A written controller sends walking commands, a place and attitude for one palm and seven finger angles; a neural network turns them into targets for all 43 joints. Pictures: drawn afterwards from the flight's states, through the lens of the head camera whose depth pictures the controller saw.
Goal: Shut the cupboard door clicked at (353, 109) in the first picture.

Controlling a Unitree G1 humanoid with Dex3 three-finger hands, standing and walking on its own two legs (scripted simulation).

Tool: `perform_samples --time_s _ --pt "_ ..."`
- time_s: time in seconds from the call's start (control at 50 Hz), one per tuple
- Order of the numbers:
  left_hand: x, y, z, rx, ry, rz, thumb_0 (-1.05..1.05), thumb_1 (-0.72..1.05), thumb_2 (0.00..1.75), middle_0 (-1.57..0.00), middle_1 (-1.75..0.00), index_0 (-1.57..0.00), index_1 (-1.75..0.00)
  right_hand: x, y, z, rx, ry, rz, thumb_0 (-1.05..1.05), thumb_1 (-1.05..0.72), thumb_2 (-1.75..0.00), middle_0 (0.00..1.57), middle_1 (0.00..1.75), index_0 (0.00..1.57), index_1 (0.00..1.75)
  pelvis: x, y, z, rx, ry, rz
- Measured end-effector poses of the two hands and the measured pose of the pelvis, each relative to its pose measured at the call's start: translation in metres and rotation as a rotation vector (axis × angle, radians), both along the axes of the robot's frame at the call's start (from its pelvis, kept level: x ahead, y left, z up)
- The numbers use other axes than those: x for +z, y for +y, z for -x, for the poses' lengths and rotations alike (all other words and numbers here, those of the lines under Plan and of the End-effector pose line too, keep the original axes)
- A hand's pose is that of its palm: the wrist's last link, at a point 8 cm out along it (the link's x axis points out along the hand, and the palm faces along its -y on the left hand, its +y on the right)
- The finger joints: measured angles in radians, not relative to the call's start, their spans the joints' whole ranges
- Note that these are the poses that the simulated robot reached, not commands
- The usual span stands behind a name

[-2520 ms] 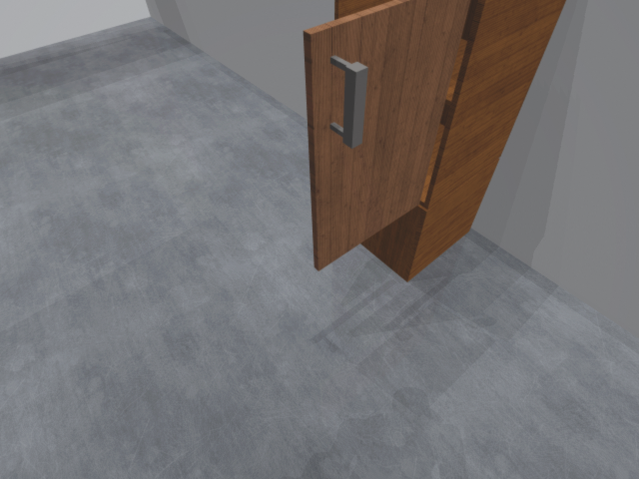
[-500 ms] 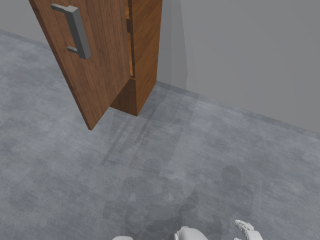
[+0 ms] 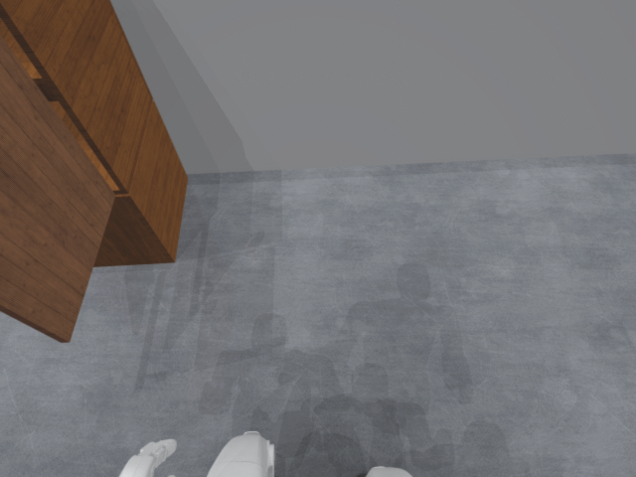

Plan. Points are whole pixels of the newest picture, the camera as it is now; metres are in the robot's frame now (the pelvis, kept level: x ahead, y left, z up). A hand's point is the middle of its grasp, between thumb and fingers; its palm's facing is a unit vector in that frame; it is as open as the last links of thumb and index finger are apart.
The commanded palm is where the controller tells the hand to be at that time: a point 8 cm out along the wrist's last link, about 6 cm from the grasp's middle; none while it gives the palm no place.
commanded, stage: walk around to get in front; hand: left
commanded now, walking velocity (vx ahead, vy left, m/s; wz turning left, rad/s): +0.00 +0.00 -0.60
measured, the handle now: out of the picture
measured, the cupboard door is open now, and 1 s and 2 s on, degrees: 88 88 88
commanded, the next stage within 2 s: none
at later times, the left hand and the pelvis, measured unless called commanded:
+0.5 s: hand (217, 404) +0.22 +0.16 -0.16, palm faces -0.31 -0.92 -0.26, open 7.4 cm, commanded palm none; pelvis +0.04 +0.00 -0.01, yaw -18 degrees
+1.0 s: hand (254, 360) +0.29 +0.11 -0.16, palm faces -0.53 -0.82 -0.19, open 7.4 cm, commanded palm none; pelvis +0.09 +0.00 +0.01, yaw -35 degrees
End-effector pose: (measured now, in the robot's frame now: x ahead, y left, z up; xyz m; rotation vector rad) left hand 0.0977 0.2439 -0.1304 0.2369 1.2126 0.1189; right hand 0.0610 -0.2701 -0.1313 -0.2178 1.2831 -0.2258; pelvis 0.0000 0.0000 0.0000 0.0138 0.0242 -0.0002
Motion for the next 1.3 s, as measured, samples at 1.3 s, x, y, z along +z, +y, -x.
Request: perform_samples --time_s 1.3 --pt "0.01 -0.18 -0.242 -0.781 -0.056 -0.015 0.01 0.91 0.9 -0.2 -0.3 -0.2 -0.3 -0.012 0.009 0.13 -0.807 0.019 -0.038 0.01 -0.91 -0.9 0.2 0.3 0.2 0.3 -0.003 -0.04 -0.089 -0.806 0.004 0.007"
